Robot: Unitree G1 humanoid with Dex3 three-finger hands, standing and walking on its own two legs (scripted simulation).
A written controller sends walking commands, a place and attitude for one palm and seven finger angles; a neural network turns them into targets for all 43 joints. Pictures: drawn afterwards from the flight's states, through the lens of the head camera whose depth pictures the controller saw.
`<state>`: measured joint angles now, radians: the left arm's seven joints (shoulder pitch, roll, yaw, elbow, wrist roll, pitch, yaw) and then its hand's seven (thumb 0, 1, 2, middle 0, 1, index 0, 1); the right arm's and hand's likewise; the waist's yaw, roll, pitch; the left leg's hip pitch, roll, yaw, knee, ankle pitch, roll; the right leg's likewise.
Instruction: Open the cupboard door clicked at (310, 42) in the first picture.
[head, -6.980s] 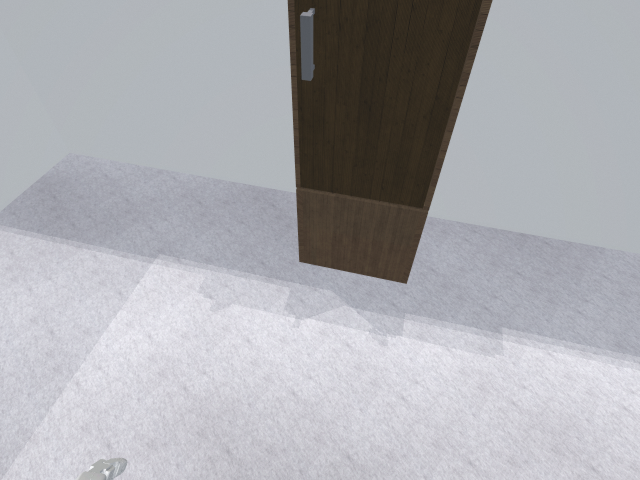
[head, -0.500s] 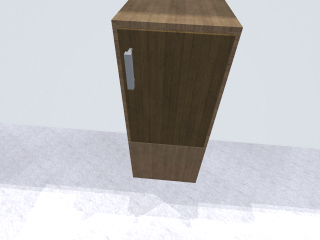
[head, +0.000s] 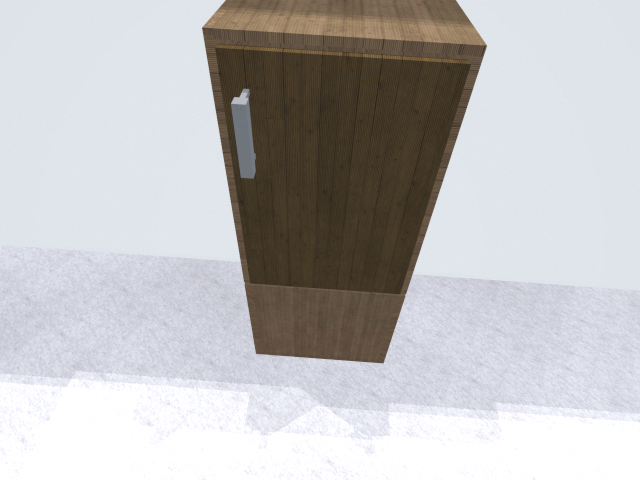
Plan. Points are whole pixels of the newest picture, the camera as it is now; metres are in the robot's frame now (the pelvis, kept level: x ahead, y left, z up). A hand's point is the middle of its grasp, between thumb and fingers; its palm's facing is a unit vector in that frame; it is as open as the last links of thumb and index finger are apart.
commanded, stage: shuffle to correct the standing spot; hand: left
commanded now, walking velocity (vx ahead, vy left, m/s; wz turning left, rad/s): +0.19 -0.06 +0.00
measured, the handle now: (246, 134) +0.63 +0.17 +0.12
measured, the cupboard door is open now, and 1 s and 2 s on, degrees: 0 0 0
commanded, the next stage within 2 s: come to a stop and stand still in 0.18 s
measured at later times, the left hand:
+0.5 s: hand out of the picture +0.09 +0.16 -0.18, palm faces +0.02 -0.99 -0.16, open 7.4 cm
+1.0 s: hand out of the picture +0.16 +0.16 -0.16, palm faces +0.05 -0.98 -0.20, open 7.3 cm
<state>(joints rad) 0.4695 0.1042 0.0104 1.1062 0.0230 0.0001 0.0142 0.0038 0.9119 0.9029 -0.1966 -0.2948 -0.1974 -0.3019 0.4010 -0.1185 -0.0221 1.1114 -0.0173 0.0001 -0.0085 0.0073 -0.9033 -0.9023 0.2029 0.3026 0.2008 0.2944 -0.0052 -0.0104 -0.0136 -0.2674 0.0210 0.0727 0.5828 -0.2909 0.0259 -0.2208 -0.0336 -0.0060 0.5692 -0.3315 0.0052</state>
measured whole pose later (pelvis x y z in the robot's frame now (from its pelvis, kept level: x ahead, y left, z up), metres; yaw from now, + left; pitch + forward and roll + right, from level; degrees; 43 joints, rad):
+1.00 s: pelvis +0.07 -0.02 +0.00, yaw +0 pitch +0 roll +0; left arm 0.17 0.16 0.05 0.94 0.03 0.02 0.03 0.00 0.91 0.90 -0.20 -0.30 -0.20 -0.30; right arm 0.22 -0.19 -0.06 1.00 -0.02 0.03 0.00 0.00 -0.91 -0.90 0.20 0.30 0.20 0.29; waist 0.01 -0.02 0.06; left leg -0.25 0.02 0.05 0.66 -0.42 -0.02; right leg -0.37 -0.06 -0.09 0.48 -0.12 -0.01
